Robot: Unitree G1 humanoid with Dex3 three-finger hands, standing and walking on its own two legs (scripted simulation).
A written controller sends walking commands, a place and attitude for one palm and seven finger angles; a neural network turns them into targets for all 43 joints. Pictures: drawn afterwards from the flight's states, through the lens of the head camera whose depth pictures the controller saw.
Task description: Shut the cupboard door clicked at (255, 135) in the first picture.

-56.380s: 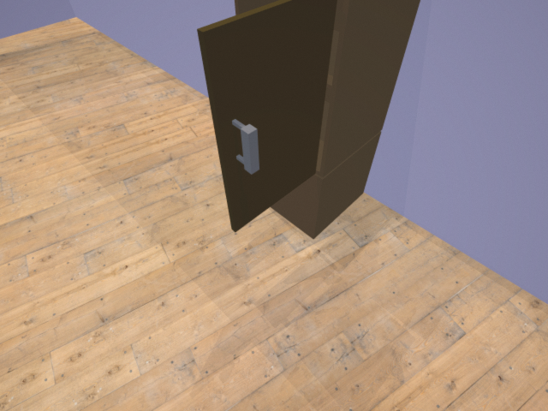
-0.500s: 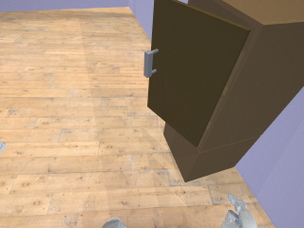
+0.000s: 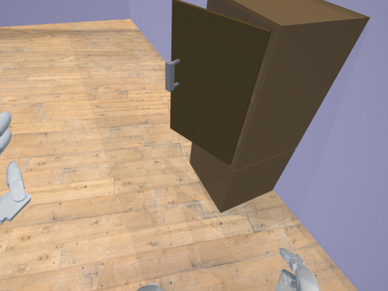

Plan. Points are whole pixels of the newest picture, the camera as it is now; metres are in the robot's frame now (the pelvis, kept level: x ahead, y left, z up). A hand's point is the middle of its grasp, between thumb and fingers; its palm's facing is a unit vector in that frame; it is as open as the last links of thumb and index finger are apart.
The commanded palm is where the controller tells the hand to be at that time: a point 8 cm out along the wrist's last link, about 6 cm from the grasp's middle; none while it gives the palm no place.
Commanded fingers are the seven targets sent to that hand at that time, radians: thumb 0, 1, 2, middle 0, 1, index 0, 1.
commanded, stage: stop stepping back and stand still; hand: left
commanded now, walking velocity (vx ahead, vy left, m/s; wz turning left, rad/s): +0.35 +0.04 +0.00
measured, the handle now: (173, 74) +0.91 +0.16 -0.01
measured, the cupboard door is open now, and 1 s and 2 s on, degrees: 24 24 24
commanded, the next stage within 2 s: let the arm hang, fingers relaxed in 0.50 s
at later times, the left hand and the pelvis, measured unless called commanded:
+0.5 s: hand (13, 208) +0.17 +0.27 +0.18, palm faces +0.42 -0.78 -0.47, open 7.4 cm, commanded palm +0.12 +0.30 +0.18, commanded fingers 0.00 0.90 0.90 -0.20 -0.30 -0.20 -0.30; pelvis -0.03 +0.01 +0.00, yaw -3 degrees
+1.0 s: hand out of the picture +0.02 +0.21 -0.17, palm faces +0.04 -0.98 -0.19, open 6.9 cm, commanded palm none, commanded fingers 0.00 0.90 0.90 -0.20 -0.30 -0.20 -0.30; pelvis -0.01 +0.03 +0.01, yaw +0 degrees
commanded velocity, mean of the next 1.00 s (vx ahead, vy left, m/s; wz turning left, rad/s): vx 0.07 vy -0.03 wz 0.00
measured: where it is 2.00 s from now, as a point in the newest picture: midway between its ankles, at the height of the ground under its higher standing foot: outside the picture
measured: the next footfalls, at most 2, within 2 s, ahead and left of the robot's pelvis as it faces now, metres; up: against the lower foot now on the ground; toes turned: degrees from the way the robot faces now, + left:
left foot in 0.10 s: +0.07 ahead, +0.11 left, +0.00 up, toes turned +4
right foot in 0.40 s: -0.02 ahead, -0.07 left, +0.00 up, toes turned -6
